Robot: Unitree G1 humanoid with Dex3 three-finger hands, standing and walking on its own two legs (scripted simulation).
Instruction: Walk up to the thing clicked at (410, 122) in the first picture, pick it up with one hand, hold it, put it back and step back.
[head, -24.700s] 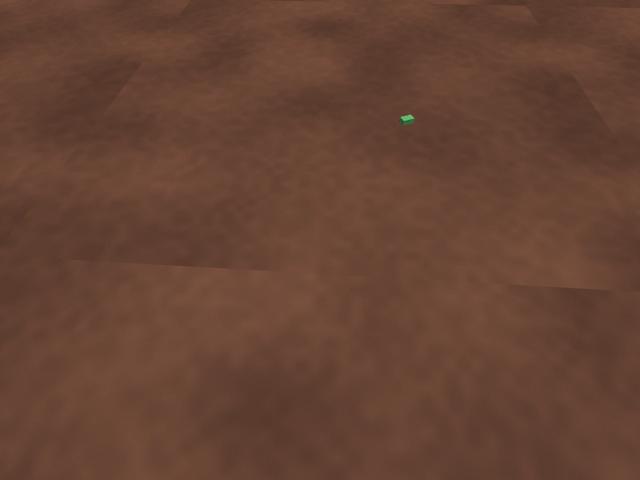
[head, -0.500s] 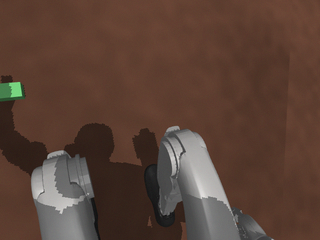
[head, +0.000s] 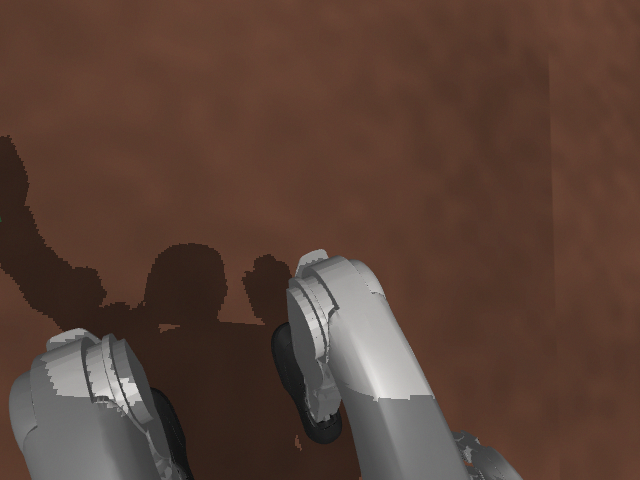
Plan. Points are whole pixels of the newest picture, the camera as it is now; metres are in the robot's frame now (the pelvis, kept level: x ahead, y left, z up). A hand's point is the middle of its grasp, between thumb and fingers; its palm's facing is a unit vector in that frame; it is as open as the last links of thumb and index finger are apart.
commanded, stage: approach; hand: left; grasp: from above
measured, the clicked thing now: out of the picture +0.50 +0.31 -0.31
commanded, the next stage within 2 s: rest palm in 0.20 s
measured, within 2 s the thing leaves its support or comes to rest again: neither
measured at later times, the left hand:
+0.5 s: hand out of the picture +0.49 +0.30 -0.20, palm faces -0.45 -0.07 -0.89, open 12.1 cm
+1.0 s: hand out of the picture +0.49 +0.31 -0.25, palm faces -0.50 -0.10 -0.86, open 12.0 cm
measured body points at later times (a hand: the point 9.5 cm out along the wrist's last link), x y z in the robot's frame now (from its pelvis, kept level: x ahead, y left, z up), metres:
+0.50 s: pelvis +0.00 +0.01 +0.00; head +0.25 +0.14 +0.35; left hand +0.50 +0.31 -0.15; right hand +0.08 -0.26 -0.06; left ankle +0.07 +0.12 -0.29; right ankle +0.11 -0.11 -0.29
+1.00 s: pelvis +0.00 +0.01 -0.01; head +0.30 +0.10 +0.31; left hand +0.51 +0.31 -0.20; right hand +0.02 -0.25 -0.07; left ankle +0.07 +0.12 -0.29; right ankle +0.11 -0.11 -0.29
